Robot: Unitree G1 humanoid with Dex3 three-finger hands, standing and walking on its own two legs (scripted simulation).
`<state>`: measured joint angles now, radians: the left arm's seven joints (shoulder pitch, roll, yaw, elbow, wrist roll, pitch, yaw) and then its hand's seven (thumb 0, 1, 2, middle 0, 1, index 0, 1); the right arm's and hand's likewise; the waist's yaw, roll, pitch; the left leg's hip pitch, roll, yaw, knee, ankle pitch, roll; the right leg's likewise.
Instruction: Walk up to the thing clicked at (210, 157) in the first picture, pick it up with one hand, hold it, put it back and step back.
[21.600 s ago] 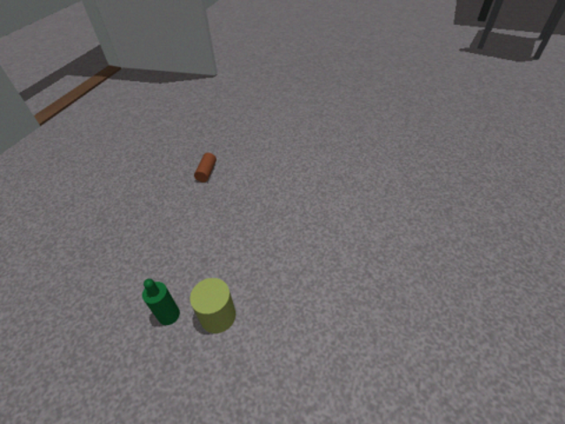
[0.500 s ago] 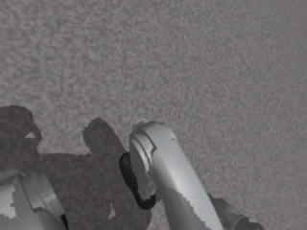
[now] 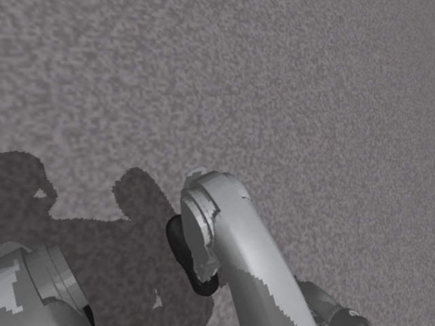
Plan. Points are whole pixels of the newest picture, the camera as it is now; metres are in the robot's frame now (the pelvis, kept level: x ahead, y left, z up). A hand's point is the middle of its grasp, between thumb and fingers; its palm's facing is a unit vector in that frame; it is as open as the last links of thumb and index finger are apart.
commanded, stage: settle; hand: left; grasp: from above
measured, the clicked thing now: out of the picture +0.47 +0.34 -0.27
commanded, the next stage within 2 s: lift in 0.98 s
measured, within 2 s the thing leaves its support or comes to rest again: leaves its support in 0.36 s
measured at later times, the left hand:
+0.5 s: hand out of the picture +0.46 +0.36 -0.22, palm faces -0.41 -0.13 -0.90, open 10.1 cm
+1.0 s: hand out of the picture +0.45 +0.35 -0.13, palm faces -0.46 -0.10 -0.88, open 10.0 cm
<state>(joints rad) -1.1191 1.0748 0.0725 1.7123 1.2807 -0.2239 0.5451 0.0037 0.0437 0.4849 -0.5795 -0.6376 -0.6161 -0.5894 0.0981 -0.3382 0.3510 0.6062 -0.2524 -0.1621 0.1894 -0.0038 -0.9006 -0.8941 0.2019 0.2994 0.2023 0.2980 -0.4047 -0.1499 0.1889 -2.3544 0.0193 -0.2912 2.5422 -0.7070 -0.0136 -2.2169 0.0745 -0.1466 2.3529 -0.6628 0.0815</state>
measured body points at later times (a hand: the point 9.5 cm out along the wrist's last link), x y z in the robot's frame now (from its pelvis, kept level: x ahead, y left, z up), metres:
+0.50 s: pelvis +0.00 +0.00 +0.00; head +0.27 +0.14 +0.34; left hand +0.48 +0.36 -0.17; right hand +0.07 -0.26 -0.05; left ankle +0.06 +0.13 -0.27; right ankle +0.12 -0.13 -0.27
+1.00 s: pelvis +0.00 -0.01 +0.03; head +0.23 +0.10 +0.39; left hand +0.47 +0.35 -0.08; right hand +0.09 -0.27 -0.07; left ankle +0.06 +0.13 -0.27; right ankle +0.12 -0.13 -0.27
